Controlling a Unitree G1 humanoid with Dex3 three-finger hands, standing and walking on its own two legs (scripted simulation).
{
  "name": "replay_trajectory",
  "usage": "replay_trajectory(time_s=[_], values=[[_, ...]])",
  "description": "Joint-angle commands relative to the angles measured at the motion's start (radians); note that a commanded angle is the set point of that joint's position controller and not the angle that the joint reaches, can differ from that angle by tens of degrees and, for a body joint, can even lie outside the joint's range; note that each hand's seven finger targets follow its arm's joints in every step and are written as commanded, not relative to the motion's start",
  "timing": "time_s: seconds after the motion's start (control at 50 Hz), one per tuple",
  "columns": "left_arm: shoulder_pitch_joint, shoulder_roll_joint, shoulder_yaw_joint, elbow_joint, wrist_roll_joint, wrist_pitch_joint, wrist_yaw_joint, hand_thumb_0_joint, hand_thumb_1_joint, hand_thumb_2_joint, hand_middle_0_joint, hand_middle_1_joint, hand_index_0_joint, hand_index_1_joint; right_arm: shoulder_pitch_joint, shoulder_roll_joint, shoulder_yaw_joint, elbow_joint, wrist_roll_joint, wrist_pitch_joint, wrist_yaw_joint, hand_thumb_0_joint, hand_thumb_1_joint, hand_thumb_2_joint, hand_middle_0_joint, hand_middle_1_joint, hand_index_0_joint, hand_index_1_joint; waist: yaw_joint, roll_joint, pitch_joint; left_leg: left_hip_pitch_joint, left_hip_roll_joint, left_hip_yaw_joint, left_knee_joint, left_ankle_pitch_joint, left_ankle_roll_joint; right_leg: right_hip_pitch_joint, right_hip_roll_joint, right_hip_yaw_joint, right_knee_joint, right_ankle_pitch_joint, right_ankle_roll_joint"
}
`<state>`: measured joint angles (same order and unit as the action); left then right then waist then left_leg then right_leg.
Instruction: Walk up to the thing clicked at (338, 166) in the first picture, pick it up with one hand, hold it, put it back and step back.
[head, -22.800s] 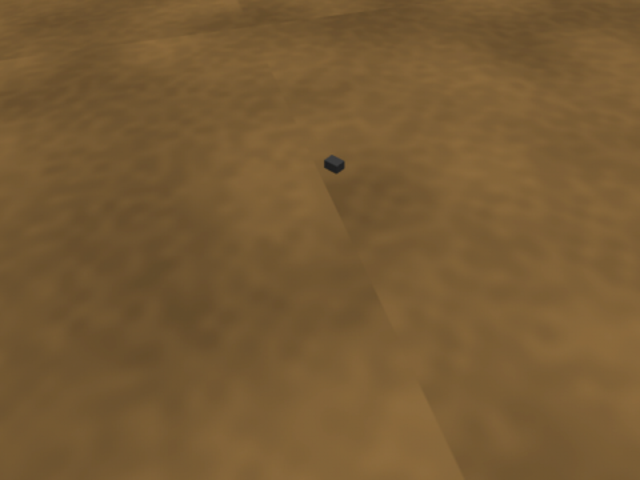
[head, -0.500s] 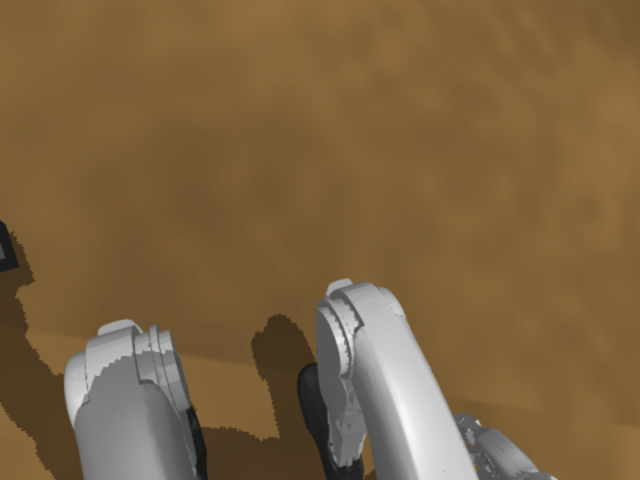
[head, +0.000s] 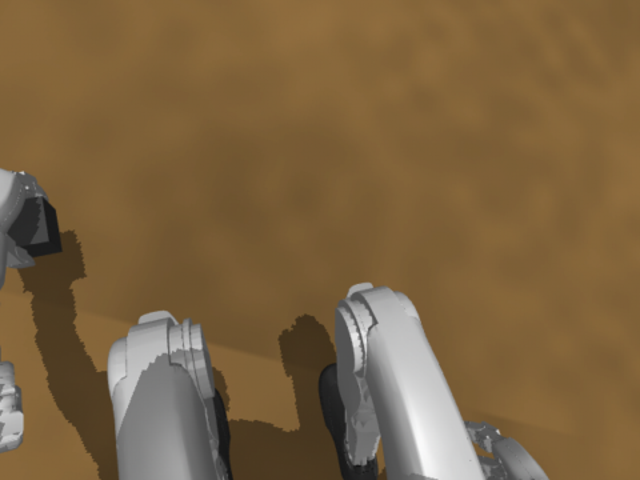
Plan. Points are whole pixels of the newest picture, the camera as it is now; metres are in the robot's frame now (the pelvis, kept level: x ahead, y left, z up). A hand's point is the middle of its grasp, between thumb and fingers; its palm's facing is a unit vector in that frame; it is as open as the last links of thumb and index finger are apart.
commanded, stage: lift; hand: left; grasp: from above
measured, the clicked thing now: (13, 231) +0.44 +0.37 -0.17
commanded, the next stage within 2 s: hold in 1.58 s
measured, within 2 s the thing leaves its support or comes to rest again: neither
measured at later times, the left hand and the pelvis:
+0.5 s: hand out of the picture +0.36 +0.35 +0.00, palm faces -0.42 -0.14 -0.90, open 8.8 cm; pelvis -0.01 +0.00 +0.10, yaw +4 degrees
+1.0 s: hand out of the picture +0.31 +0.32 +0.21, palm faces -0.42 -0.17 -0.89, open 8.8 cm; pelvis +0.02 +0.01 +0.28, yaw +8 degrees
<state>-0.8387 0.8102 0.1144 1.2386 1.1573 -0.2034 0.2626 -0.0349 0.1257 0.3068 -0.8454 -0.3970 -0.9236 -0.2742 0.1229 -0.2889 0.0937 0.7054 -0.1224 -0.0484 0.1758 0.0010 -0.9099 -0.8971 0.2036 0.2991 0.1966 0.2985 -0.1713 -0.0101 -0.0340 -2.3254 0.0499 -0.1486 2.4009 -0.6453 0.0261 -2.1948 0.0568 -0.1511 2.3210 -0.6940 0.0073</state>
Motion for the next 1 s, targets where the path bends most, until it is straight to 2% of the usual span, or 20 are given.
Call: replay_trajectory(time_s=[0.0,0.08,0.12,0.18,0.22,0.26,0.28,0.4,0.5,0.56,0.6,0.72,0.74,0.76,0.8,0.86,0.88,0.9,0.96,0.98], values=[[-0.247,0.281,0.049,-0.204,-0.045,0.027,-0.004,0.000,0.884,0.539,-1.238,-0.438,-1.246,-0.429,0.206,-0.243,-0.100,-0.023,0.018,0.003,-0.021,0.000,-0.913,-0.905,0.200,0.300,0.199,0.300,0.027,0.316,-0.733,0.597,-0.016,0.068,-0.293,0.161,0.000,0.329,0.031,-0.013,-0.279,0.227,-0.044],[-0.220,0.277,0.059,-0.306,-0.077,0.042,-0.051,0.000,0.856,0.537,-1.217,-0.429,-1.224,-0.422,0.211,-0.241,-0.126,-0.032,0.037,0.018,-0.033,0.000,-0.913,-0.905,0.200,0.300,0.200,0.300,0.056,0.317,-0.781,0.649,-0.018,0.073,-0.332,0.186,0.003,0.349,0.023,0.001,-0.307,0.241,-0.044],[-0.187,0.263,0.050,-0.323,-0.070,0.047,-0.073,0.000,0.833,0.511,-1.200,-0.410,-1.207,-0.402,0.214,-0.234,-0.135,-0.037,0.045,0.027,-0.039,0.000,-0.912,-0.904,0.200,0.300,0.199,0.300,0.055,0.289,-0.764,0.649,-0.018,0.074,-0.348,0.177,0.008,0.359,0.025,0.010,-0.328,0.232,-0.044],[-0.144,0.240,0.051,-0.383,-0.086,0.049,-0.093,0.000,0.821,0.516,-1.197,-0.401,-1.200,-0.398,0.207,-0.219,-0.150,-0.053,0.057,0.039,-0.050,0.000,-0.912,-0.904,0.200,0.300,0.199,0.300,0.075,0.273,-0.761,0.660,-0.020,0.076,-0.400,0.127,0.008,0.378,0.023,0.024,-0.365,0.189,-0.048],[-0.121,0.209,0.037,-0.425,-0.102,0.051,-0.110,0.000,0.811,0.505,-1.182,-0.407,-1.190,-0.399,0.208,-0.213,-0.156,-0.064,0.066,0.043,-0.058,0.000,-0.909,-0.903,0.200,0.300,0.199,0.300,0.072,0.253,-0.751,0.668,-0.021,0.077,-0.434,0.105,0.010,0.395,0.023,0.029,-0.397,0.172,-0.047],[-0.099,0.229,0.057,-0.483,-0.119,0.057,-0.119,0.000,0.776,0.496,-1.159,-0.398,-1.164,-0.392,0.198,-0.216,-0.163,-0.076,0.078,0.047,-0.069,0.000,-0.910,-0.904,0.200,0.300,0.200,0.300,0.091,0.256,-0.753,0.700,-0.021,0.067,-0.477,0.081,0.010,0.402,0.018,0.031,-0.418,0.150,-0.047],[-0.088,0.191,0.032,-0.488,-0.123,0.060,-0.127,0.000,0.766,0.495,-1.152,-0.388,-1.156,-0.383,0.195,-0.214,-0.164,-0.079,0.080,0.048,-0.073,0.000,-0.906,-0.902,0.200,0.300,0.200,0.300,0.081,0.261,-0.741,0.709,-0.018,0.052,-0.506,0.056,0.009,0.396,0.019,0.026,-0.416,0.142,-0.047],[-0.012,0.130,-0.001,-0.617,-0.160,0.086,-0.162,0.000,0.744,0.485,-1.109,-0.421,-1.122,-0.408,0.183,-0.201,-0.174,-0.103,0.105,0.052,-0.101,0.000,-0.904,-0.902,0.200,0.300,0.200,0.300,0.086,0.242,-0.745,0.808,-0.014,0.037,-0.612,0.048,0.008,0.471,0.016,0.036,-0.500,0.152,-0.042],[0.034,0.143,0.017,-0.735,-0.190,0.105,-0.175,0.000,0.725,0.448,-1.073,-0.440,-1.097,-0.415,0.161,-0.191,-0.180,-0.122,0.121,0.047,-0.136,0.000,-0.899,-0.899,0.200,0.300,0.200,0.300,0.096,0.218,-0.740,0.896,-0.018,0.047,-0.713,0.006,0.009,0.580,0.013,0.058,-0.614,0.110,-0.037],[0.104,0.101,-0.003,-0.767,-0.197,0.124,-0.184,0.000,0.752,0.483,-1.103,-0.431,-1.120,-0.413,0.144,-0.181,-0.178,-0.131,0.129,0.046,-0.151,0.000,-0.897,-0.899,0.201,0.300,0.200,0.300,0.105,0.228,-0.741,0.989,-0.013,0.043,-0.781,0.044,0.005,0.650,0.013,0.060,-0.661,0.153,-0.034],[0.125,0.106,0.001,-0.811,-0.199,0.139,-0.184,0.000,0.748,0.501,-1.102,-0.443,-1.117,-0.427,0.143,-0.173,-0.176,-0.138,0.136,0.047,-0.162,0.000,-0.898,-0.900,0.201,0.300,0.200,0.300,0.110,0.208,-0.779,1.045,-0.018,0.062,-0.810,0.098,0.007,0.732,0.013,0.071,-0.719,0.183,-0.034],[0.258,0.027,-0.038,-0.832,-0.205,0.180,-0.192,0.000,0.757,0.488,-1.089,-0.483,-1.114,-0.457,0.120,-0.141,-0.169,-0.137,0.148,0.042,-0.193,0.000,-0.899,-0.899,0.201,0.300,0.200,0.300,0.106,0.158,-0.669,1.156,-0.026,0.094,-0.947,0.131,0.008,0.899,0.010,0.097,-0.898,0.190,-0.030],[0.263,0.030,-0.028,-0.846,-0.210,0.185,-0.190,0.000,0.748,0.500,-1.078,-0.490,-1.103,-0.465,0.116,-0.139,-0.167,-0.137,0.150,0.040,-0.197,0.000,-0.896,-0.898,0.201,0.300,0.200,0.300,0.109,0.155,-0.653,1.179,-0.026,0.087,-0.986,0.116,0.006,0.929,0.009,0.099,-0.923,0.180,-0.030],[0.279,0.000,-0.054,-0.842,-0.207,0.188,-0.192,0.000,0.765,0.484,-1.099,-0.470,-1.122,-0.447,0.107,-0.133,-0.165,-0.133,0.152,0.037,-0.202,0.000,-0.896,-0.899,0.201,0.300,0.200,0.300,0.108,0.154,-0.618,1.201,-0.024,0.087,-1.016,0.107,0.005,0.941,0.008,0.102,-0.947,0.178,-0.030],[0.282,-0.026,-0.071,-0.823,-0.205,0.195,-0.194,0.000,0.782,0.480,-1.110,-0.467,-1.134,-0.444,0.110,-0.130,-0.163,-0.127,0.157,0.030,-0.210,0.000,-0.896,-0.899,0.201,0.300,0.200,0.300,0.090,0.141,-0.563,1.241,-0.022,0.079,-1.074,0.093,0.002,0.979,0.008,0.104,-0.994,0.170,-0.030],[0.284,-0.022,-0.067,-0.820,-0.197,0.199,-0.185,0.000,0.794,0.507,-1.115,-0.489,-1.138,-0.466,0.101,-0.127,-0.159,-0.121,0.160,0.015,-0.224,0.000,-0.893,-0.898,0.201,0.300,0.200,0.300,0.102,0.154,-0.519,1.305,-0.020,0.068,-1.168,0.057,-0.004,1.045,0.009,0.111,-1.060,0.151,-0.030],[0.287,-0.045,-0.092,-0.791,-0.189,0.199,-0.183,0.000,0.803,0.488,-1.117,-0.488,-1.144,-0.461,0.094,-0.119,-0.153,-0.118,0.162,0.010,-0.227,0.000,-0.894,-0.899,0.201,0.300,0.200,0.300,0.095,0.150,-0.481,1.316,-0.023,0.071,-1.193,0.051,-0.005,1.059,0.008,0.111,-1.083,0.154,-0.030],[0.283,-0.052,-0.091,-0.798,-0.195,0.197,-0.181,0.000,0.786,0.484,-1.103,-0.484,-1.130,-0.458,0.098,-0.122,-0.156,-0.116,0.163,0.003,-0.230,0.000,-0.893,-0.899,0.201,0.300,0.200,0.300,0.096,0.149,-0.480,1.344,-0.021,0.068,-1.218,0.047,-0.006,1.079,0.009,0.114,-1.105,0.151,-0.030],[0.298,-0.089,-0.122,-0.761,-0.186,0.193,-0.173,0.000,0.758,0.438,-1.071,-0.485,-1.106,-0.451,0.102,-0.110,-0.154,-0.112,0.165,-0.014,-0.236,0.000,-0.895,-0.900,0.200,0.300,0.200,0.300,0.095,0.125,-0.455,1.411,-0.032,0.087,-1.270,0.097,-0.010,1.155,0.009,0.122,-1.184,0.179,-0.034],[0.296,-0.088,-0.115,-0.750,-0.189,0.192,-0.167,0.000,0.740,0.452,-1.059,-0.500,-1.092,-0.467,0.113,-0.113,-0.157,-0.106,0.166,-0.019,-0.238,0.000,-0.896,-0.900,0.200,0.300,0.200,0.300,0.095,0.124,-0.451,1.427,-0.033,0.088,-1.288,0.107,-0.011,1.180,0.008,0.130,-1.210,0.183,-0.033]])
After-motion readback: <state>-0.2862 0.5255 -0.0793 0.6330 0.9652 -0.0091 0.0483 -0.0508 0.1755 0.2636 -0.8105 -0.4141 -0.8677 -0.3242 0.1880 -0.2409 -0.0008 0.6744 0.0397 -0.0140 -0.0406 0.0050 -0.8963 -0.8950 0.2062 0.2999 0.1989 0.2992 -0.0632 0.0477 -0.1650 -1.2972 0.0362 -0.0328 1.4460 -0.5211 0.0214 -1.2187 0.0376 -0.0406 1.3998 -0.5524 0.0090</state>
